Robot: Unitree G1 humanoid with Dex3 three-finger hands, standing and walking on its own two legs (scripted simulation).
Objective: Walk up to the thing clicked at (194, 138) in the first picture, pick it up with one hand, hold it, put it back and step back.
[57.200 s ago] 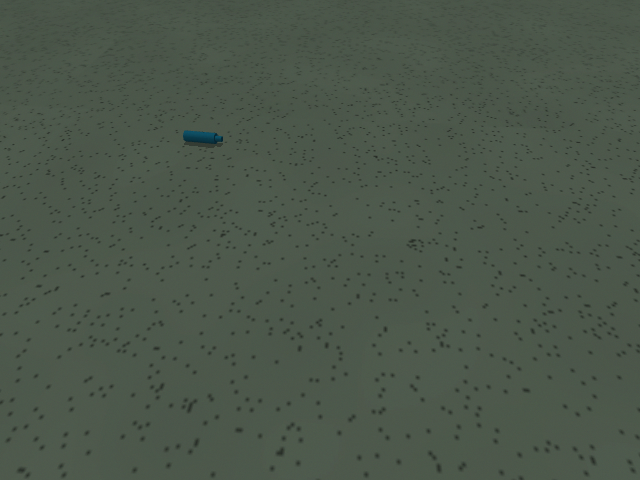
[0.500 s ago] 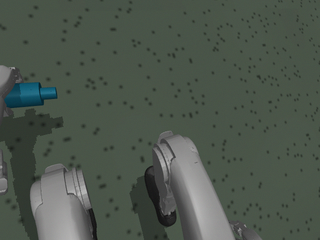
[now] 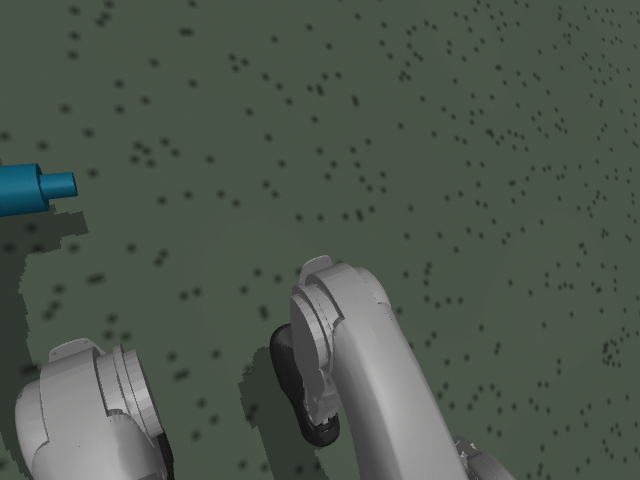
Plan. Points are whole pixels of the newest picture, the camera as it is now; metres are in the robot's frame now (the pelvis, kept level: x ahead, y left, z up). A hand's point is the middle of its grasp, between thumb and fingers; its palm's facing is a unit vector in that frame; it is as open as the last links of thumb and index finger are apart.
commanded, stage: rest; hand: left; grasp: from above
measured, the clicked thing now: out of the picture +0.50 +0.26 -0.24
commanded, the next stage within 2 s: open in 0.86 s
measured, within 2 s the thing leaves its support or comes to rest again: rests again in 1.10 s
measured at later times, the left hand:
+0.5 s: hand out of the picture +0.49 +0.26 -0.25, palm faces -0.50 -0.05 -0.87, open 8.9 cm
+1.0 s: hand out of the picture +0.49 +0.26 -0.27, palm faces -0.50 -0.07 -0.87, open 8.8 cm
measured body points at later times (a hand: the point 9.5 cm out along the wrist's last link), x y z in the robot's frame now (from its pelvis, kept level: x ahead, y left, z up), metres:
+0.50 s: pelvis +0.00 +0.00 +0.00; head +0.29 +0.11 +0.32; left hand +0.51 +0.26 -0.20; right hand +0.01 -0.26 -0.06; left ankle +0.06 +0.12 -0.28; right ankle +0.11 -0.13 -0.28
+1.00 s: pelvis +0.00 +0.01 -0.01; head +0.30 +0.11 +0.31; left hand +0.51 +0.26 -0.22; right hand +0.02 -0.25 -0.05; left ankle +0.06 +0.12 -0.28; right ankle +0.11 -0.13 -0.28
